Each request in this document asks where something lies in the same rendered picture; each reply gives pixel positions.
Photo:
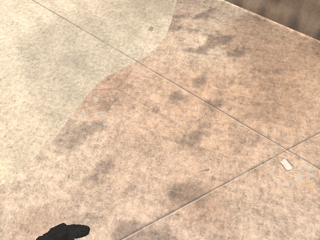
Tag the left robot hand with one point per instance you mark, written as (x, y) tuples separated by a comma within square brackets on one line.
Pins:
[(66, 232)]

